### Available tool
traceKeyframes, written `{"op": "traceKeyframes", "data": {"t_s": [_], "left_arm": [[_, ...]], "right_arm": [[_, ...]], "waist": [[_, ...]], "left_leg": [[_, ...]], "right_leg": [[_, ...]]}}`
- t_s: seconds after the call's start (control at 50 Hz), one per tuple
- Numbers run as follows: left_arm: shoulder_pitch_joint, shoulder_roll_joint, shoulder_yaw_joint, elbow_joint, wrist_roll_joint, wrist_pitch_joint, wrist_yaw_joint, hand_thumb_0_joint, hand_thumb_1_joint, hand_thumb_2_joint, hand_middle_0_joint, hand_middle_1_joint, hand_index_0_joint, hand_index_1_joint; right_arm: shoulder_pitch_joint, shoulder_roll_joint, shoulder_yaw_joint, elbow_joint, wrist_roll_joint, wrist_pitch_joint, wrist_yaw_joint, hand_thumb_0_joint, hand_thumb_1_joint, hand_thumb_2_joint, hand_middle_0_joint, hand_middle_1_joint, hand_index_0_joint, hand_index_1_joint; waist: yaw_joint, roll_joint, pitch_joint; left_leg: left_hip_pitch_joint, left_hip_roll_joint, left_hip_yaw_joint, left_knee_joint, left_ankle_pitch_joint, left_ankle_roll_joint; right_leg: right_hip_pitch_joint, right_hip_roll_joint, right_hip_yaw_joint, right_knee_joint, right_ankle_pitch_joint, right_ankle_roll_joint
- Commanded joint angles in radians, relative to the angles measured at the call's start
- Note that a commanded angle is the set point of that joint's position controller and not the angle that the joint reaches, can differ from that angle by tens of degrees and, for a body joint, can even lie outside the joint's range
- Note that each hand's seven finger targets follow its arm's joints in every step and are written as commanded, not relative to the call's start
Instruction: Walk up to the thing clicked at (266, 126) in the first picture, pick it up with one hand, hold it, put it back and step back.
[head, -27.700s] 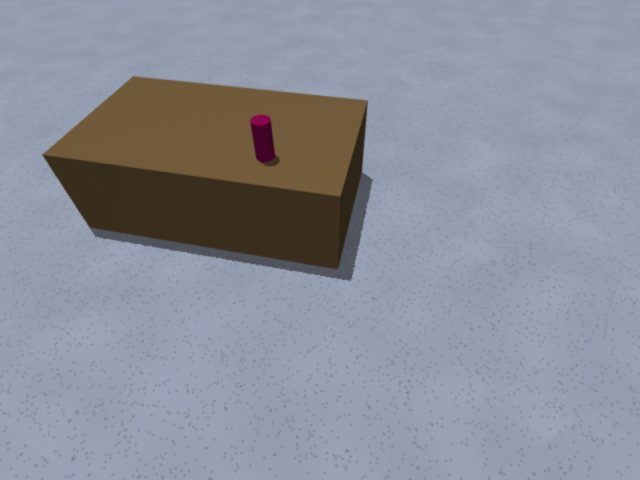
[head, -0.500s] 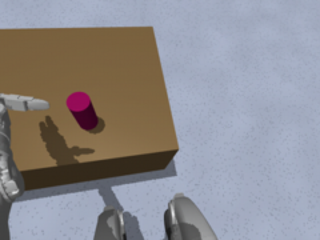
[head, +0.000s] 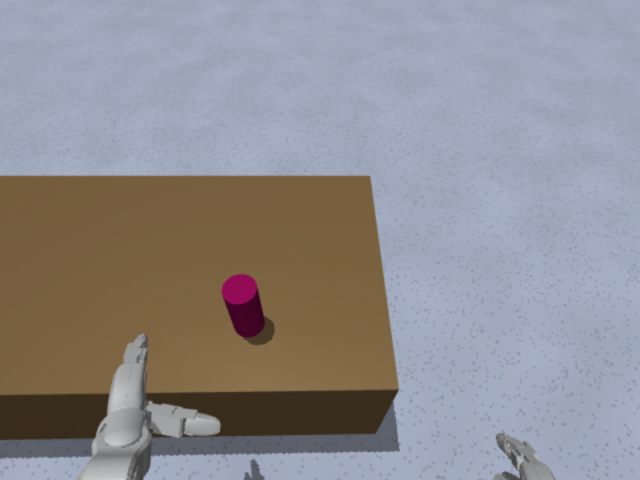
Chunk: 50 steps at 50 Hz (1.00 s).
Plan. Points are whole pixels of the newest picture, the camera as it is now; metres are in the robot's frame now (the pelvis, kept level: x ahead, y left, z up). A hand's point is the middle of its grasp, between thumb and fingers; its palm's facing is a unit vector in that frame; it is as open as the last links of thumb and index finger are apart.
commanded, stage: home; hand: left
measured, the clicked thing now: (244, 307) +0.50 +0.16 -0.27
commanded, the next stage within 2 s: none
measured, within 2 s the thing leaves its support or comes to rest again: neither
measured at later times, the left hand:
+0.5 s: hand out of the picture +0.16 +0.17 -0.07, palm faces +0.15 -0.95 -0.28, open 17.5 cm
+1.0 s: hand out of the picture +0.05 +0.24 -0.10, palm faces +0.02 -0.91 -0.40, open 17.4 cm
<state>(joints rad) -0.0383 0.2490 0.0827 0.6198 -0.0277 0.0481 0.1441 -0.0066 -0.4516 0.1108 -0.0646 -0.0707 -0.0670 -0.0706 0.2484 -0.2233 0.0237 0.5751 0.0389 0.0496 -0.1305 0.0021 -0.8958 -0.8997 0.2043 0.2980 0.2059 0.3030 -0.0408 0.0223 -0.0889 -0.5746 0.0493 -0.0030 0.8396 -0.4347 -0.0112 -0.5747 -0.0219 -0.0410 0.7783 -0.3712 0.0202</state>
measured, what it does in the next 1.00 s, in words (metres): stands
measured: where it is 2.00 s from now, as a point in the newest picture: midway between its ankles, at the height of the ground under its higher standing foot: outside the picture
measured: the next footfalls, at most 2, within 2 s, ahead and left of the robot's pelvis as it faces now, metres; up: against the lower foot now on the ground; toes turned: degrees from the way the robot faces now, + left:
none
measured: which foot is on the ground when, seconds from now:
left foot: down 0.00-1.00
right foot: down 0.00-1.00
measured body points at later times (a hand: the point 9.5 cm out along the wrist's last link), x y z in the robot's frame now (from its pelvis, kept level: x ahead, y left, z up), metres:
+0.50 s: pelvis -0.01 -0.02 +0.01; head +0.01 -0.02 +0.46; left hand +0.15 +0.22 -0.05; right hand +0.17 -0.25 -0.08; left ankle -0.01 +0.12 -0.70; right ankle +0.01 -0.14 -0.70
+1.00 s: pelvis -0.01 -0.02 +0.03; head -0.03 -0.04 +0.48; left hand +0.05 +0.28 -0.08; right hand +0.06 -0.30 -0.11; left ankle -0.01 +0.12 -0.70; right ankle +0.01 -0.14 -0.70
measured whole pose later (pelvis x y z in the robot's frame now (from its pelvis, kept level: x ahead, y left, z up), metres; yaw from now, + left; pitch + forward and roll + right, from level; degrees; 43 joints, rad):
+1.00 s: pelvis -0.01 -0.02 +0.03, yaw +2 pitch -3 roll +0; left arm 0.26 0.32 0.01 0.90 0.04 0.00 0.03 0.00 -0.52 0.07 -0.05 -0.06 -0.06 -0.06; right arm 0.26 -0.33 -0.03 0.92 -0.05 0.03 -0.01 0.00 -0.90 -0.90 0.20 0.30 0.21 0.30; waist -0.01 0.05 0.00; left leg -0.20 0.03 -0.02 0.53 -0.28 -0.03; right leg -0.21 -0.04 -0.07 0.52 -0.26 0.01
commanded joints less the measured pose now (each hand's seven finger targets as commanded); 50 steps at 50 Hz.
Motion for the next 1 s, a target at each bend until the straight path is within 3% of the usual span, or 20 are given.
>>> {"op": "traceKeyframes", "data": {"t_s": [0.0,0.02,0.08,0.14,0.2,0.22,0.3,0.34,0.36,0.4,0.5,0.56,0.58,0.6,0.62,0.66,0.74,0.78,0.88,0.98], "left_arm": [[0.010,0.090,-0.029,-0.342,-0.010,-0.027,0.010,0.000,-0.497,0.086,-0.056,-0.062,-0.055,-0.063],[0.110,0.071,-0.035,-0.336,-0.012,-0.016,0.008,0.000,-0.492,0.089,-0.056,-0.063,-0.056,-0.063],[0.160,0.087,-0.046,-0.521,-0.016,-0.007,0.005,0.000,-0.509,0.079,-0.054,-0.059,-0.053,-0.059],[0.296,0.054,-0.061,-0.507,-0.014,0.020,0.000,0.000,-0.518,0.074,-0.053,-0.057,-0.052,-0.058],[0.233,0.109,-0.025,-0.636,-0.008,0.017,0.006,0.000,-0.544,0.060,-0.050,-0.054,-0.050,-0.054],[0.288,0.064,-0.049,-0.566,-0.005,0.027,0.002,0.000,-0.558,0.052,-0.048,-0.051,-0.048,-0.051],[0.248,0.072,-0.046,-0.600,0.002,0.032,0.008,0.000,-0.574,0.044,-0.047,-0.050,-0.047,-0.050],[0.310,0.049,-0.062,-0.559,0.005,0.042,0.007,0.000,-0.587,0.036,-0.045,-0.048,-0.046,-0.047],[0.316,0.070,-0.042,-0.587,0.006,0.042,0.008,0.000,-0.583,0.038,-0.046,-0.048,-0.046,-0.047],[0.360,0.032,-0.070,-0.508,0.009,0.054,0.006,0.000,-0.562,0.052,-0.048,-0.054,-0.049,-0.052],[0.349,0.064,-0.045,-0.573,0.009,0.052,0.009,0.000,-0.570,0.048,-0.047,-0.053,-0.049,-0.051],[0.411,0.034,-0.058,-0.508,0.013,0.058,0.005,0.000,-0.560,0.054,-0.048,-0.056,-0.050,-0.053],[0.359,0.071,-0.033,-0.587,0.010,0.051,0.006,0.000,-0.564,0.052,-0.047,-0.056,-0.050,-0.053],[0.329,0.181,0.001,-0.273,0.113,-0.002,-0.045,0.000,-0.548,0.064,-0.050,-0.061,-0.054,-0.058],[0.338,0.196,0.006,-0.234,0.117,-0.025,-0.069,0.000,-0.553,0.059,-0.049,-0.057,-0.051,-0.055],[0.319,0.191,-0.020,-0.177,0.105,-0.059,-0.092,0.000,-0.552,0.057,-0.049,-0.054,-0.050,-0.053],[0.258,0.206,-0.030,-0.044,0.084,-0.082,-0.104,0.000,-0.537,0.067,-0.050,-0.058,-0.052,-0.056],[0.244,0.210,-0.031,0.018,0.080,-0.084,-0.105,0.000,-0.529,0.072,-0.051,-0.061,-0.054,-0.058],[0.234,0.238,-0.031,0.143,0.070,-0.089,-0.100,0.000,-0.549,0.059,-0.049,-0.056,-0.051,-0.055],[0.221,0.256,-0.037,0.247,0.065,-0.081,-0.099,0.000,-0.564,0.050,-0.047,-0.053,-0.049,-0.051]], "right_arm": [[-0.030,-0.117,-0.049,-0.119,0.000,-0.053,-0.018,0.000,-0.895,-0.902,0.201,0.301,0.201,0.301],[-0.048,-0.114,-0.049,-0.129,0.001,-0.055,-0.019,0.000,-0.896,-0.902,0.201,0.301,0.201,0.301],[-0.068,-0.106,-0.045,-0.134,0.001,-0.062,-0.024,0.000,-0.895,-0.902,0.201,0.301,0.201,0.301],[-0.088,-0.103,-0.041,-0.149,-0.003,-0.072,-0.027,0.000,-0.895,-0.902,0.201,0.301,0.201,0.301],[-0.091,-0.100,-0.037,-0.155,-0.009,-0.078,-0.036,0.000,-0.896,-0.902,0.201,0.301,0.201,0.301],[-0.094,-0.098,-0.034,-0.160,-0.014,-0.083,-0.037,0.000,-0.895,-0.903,0.201,0.301,0.201,0.301],[-0.094,-0.093,-0.033,-0.160,-0.021,-0.103,-0.043,0.000,-0.896,-0.903,0.201,0.301,0.201,0.301],[-0.097,-0.088,-0.029,-0.164,-0.024,-0.110,-0.042,0.000,-0.896,-0.903,0.201,0.301,0.201,0.301],[-0.094,-0.092,-0.033,-0.163,-0.025,-0.114,-0.042,0.000,-0.895,-0.903,0.201,0.301,0.201,0.301],[-0.104,-0.093,-0.032,-0.161,-0.023,-0.123,-0.037,0.000,-0.896,-0.904,0.201,0.301,0.201,0.301],[-0.110,-0.099,-0.039,-0.167,-0.019,-0.139,-0.024,0.000,-0.897,-0.904,0.201,0.301,0.201,0.301],[-0.105,-0.095,-0.039,-0.166,-0.020,-0.147,-0.020,0.000,-0.897,-0.904,0.201,0.301,0.201,0.301],[-0.103,-0.096,-0.040,-0.168,-0.018,-0.149,-0.018,0.000,-0.897,-0.904,0.201,0.301,0.201,0.301],[-0.086,-0.197,-0.085,0.029,-0.118,-0.108,0.040,0.000,-0.897,-0.905,0.201,0.301,0.201,0.301],[-0.067,-0.210,-0.098,0.046,-0.124,-0.086,0.062,0.000,-0.897,-0.904,0.201,0.301,0.201,0.301],[-0.069,-0.210,-0.098,0.048,-0.113,-0.078,0.088,0.000,-0.896,-0.903,0.201,0.301,0.201,0.301],[-0.079,-0.212,-0.095,0.095,-0.093,-0.078,0.110,0.000,-0.896,-0.903,0.201,0.301,0.201,0.301],[-0.081,-0.219,-0.095,0.132,-0.091,-0.070,0.114,0.000,-0.897,-0.904,0.201,0.301,0.201,0.301],[-0.056,-0.230,-0.095,0.209,-0.084,-0.060,0.116,0.000,-0.897,-0.903,0.201,0.301,0.201,0.301],[-0.054,-0.254,-0.088,0.280,-0.079,-0.052,0.112,0.000,-0.896,-0.903,0.201,0.301,0.201,0.301]], "waist": [[0.011,0.032,-0.163],[0.016,-0.006,-0.148],[0.019,0.002,-0.149],[0.008,-0.044,-0.105],[0.008,-0.007,-0.115],[-0.003,-0.030,-0.107],[-0.001,-0.018,-0.100],[0.009,-0.011,-0.083],[0.021,-0.014,-0.109],[0.022,-0.023,-0.059],[0.038,-0.016,-0.049],[0.031,-0.057,-0.043],[0.041,-0.028,-0.050],[0.057,-0.017,-0.039],[0.046,-0.011,-0.068],[0.047,0.030,-0.029],[0.042,-0.024,0.034],[0.044,-0.021,0.077],[0.035,-0.009,0.061],[0.041,-0.008,0.088]], "left_leg": [[0.158,-0.027,0.029,-0.165,0.308,0.005],[0.149,-0.029,0.030,-0.165,0.310,0.009],[0.178,-0.035,0.040,-0.162,0.325,0.013],[0.168,-0.039,0.042,-0.152,0.331,0.021],[0.187,-0.044,0.042,-0.151,0.322,0.022],[0.192,-0.045,0.043,-0.151,0.322,0.024],[0.190,-0.047,0.036,-0.154,0.277,0.025],[0.176,-0.051,0.036,-0.158,0.267,0.024],[0.188,-0.053,0.036,-0.156,0.276,0.025],[0.168,-0.051,0.031,-0.168,0.262,0.022],[0.153,-0.051,0.028,-0.184,0.199,0.021],[0.140,-0.052,0.035,-0.168,0.211,0.026],[0.140,-0.055,0.038,-0.170,0.191,0.026],[0.217,0.008,-0.046,-0.213,0.240,0.016],[0.255,0.011,-0.048,-0.221,0.200,0.032],[0.276,0.015,-0.066,-0.252,0.208,0.046],[0.279,0.017,-0.072,-0.312,0.233,0.030],[0.275,0.017,-0.073,-0.344,0.208,0.028],[0.356,0.026,-0.078,-0.389,0.304,0.021],[0.376,0.038,-0.091,-0.451,0.295,0.018]], "right_leg": [[0.176,0.036,-0.035,-0.104,0.255,-0.038],[0.185,0.036,-0.036,-0.109,0.263,-0.033],[0.203,0.028,-0.028,-0.118,0.286,-0.026],[0.202,0.022,-0.025,-0.127,0.309,-0.017],[0.205,0.015,-0.018,-0.129,0.299,-0.016],[0.204,0.016,-0.019,-0.128,0.300,-0.014],[0.200,0.012,-0.018,-0.133,0.254,-0.014],[0.200,0.010,-0.023,-0.138,0.240,-0.015],[0.216,0.008,-0.021,-0.141,0.249,-0.015],[0.197,0.013,-0.028,-0.140,0.223,-0.019],[0.192,0.014,-0.031,-0.153,0.151,-0.023],[0.194,0.012,-0.026,-0.154,0.169,-0.016],[0.191,0.008,-0.020,-0.159,0.153,-0.017],[0.249,-0.060,0.038,-0.181,0.167,-0.055],[0.250,-0.064,0.051,-0.190,0.142,-0.060],[0.244,-0.066,0.053,-0.213,0.151,-0.066],[0.282,-0.070,0.059,-0.272,0.188,-0.046],[0.286,-0.071,0.060,-0.315,0.132,-0.040],[0.350,-0.085,0.062,-0.362,0.227,-0.039],[0.394,-0.086,0.059,-0.410,0.189,-0.033]]}}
